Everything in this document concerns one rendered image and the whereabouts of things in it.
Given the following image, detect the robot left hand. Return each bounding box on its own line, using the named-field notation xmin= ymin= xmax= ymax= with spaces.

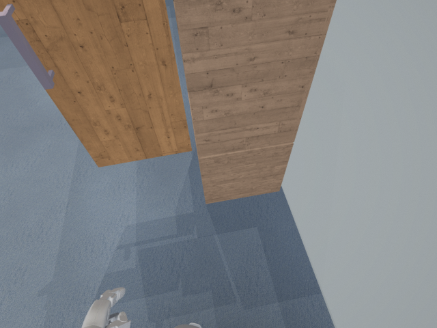
xmin=81 ymin=287 xmax=131 ymax=328

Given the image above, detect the handle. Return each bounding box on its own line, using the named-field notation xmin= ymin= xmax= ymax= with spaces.
xmin=0 ymin=4 xmax=55 ymax=90

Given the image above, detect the cupboard door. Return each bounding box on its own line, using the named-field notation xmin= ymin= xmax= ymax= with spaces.
xmin=0 ymin=0 xmax=192 ymax=167

